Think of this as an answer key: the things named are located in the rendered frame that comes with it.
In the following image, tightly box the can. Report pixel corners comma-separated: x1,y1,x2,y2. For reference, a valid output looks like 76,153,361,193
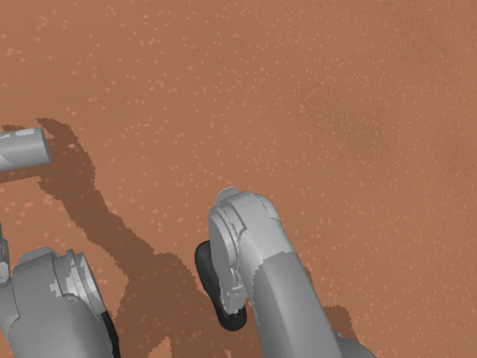
0,127,51,172

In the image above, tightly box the left robot foot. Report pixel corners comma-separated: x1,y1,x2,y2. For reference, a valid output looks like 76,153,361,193
101,311,121,358

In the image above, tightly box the right robot hand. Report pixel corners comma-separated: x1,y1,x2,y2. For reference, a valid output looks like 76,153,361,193
333,330,377,358

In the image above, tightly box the right robot foot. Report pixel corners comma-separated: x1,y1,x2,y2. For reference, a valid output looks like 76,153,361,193
195,240,247,331

